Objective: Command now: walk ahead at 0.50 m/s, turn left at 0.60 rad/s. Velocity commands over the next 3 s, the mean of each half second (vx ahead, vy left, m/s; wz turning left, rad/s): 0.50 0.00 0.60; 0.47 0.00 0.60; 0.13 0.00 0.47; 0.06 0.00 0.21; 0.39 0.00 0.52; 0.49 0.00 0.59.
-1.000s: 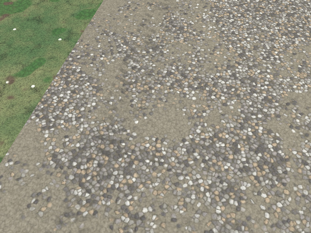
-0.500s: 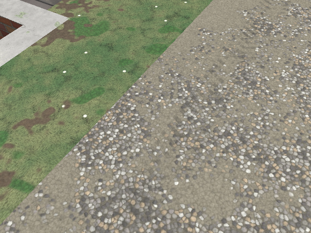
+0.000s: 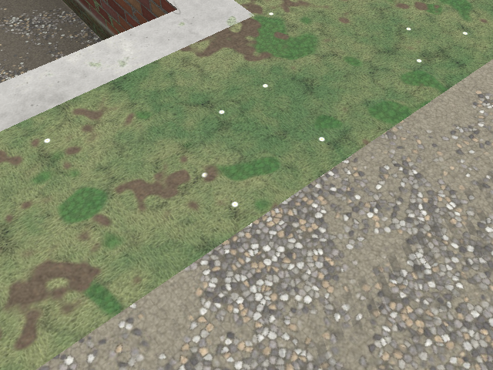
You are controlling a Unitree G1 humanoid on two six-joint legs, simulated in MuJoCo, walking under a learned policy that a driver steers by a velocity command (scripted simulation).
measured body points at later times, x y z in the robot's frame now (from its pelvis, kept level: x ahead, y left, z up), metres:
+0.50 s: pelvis +0.29 -0.04 +0.01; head +0.31 -0.04 +0.45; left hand +0.36 +0.26 -0.09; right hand +0.46 -0.29 -0.11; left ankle +0.18 +0.06 -0.64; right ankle +0.36 -0.13 -0.73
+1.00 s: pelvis +0.51 +0.12 +0.00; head +0.54 +0.16 +0.45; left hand +0.44 +0.41 -0.12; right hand +0.80 -0.01 -0.08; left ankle +0.53 +0.21 -0.73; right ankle +0.52 -0.07 -0.63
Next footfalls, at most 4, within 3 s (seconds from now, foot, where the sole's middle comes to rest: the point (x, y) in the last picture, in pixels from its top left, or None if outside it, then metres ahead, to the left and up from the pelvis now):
0.36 right None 0.40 -0.12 -0.77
0.86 left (171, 319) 0.56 0.23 -0.77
1.34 right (191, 237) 0.82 0.20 -0.77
1.66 left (141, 313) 0.57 0.31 -0.77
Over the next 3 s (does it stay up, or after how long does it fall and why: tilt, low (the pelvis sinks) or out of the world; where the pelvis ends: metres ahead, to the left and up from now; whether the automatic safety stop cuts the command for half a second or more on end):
stays up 0.81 0.72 -0.01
